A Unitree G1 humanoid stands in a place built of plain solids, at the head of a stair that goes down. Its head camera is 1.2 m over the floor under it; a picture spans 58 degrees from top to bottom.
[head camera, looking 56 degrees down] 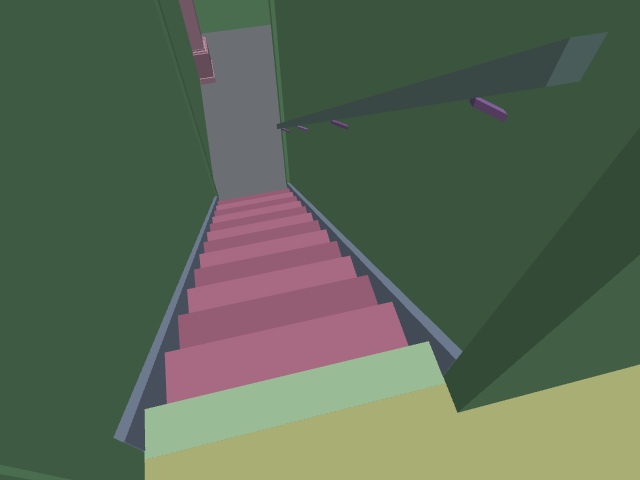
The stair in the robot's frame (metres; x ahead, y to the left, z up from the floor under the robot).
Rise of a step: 0.21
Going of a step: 0.23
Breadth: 0.80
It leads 14 degrees to the left of straight ahead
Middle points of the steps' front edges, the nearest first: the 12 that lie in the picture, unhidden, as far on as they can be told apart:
0.36 0.07 0.00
0.59 0.13 -0.21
0.82 0.18 -0.42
1.04 0.24 -0.63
1.27 0.29 -0.83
1.50 0.35 -1.04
1.73 0.40 -1.25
1.95 0.46 -1.45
2.18 0.51 -1.66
2.41 0.57 -1.87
2.64 0.62 -2.08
2.87 0.68 -2.28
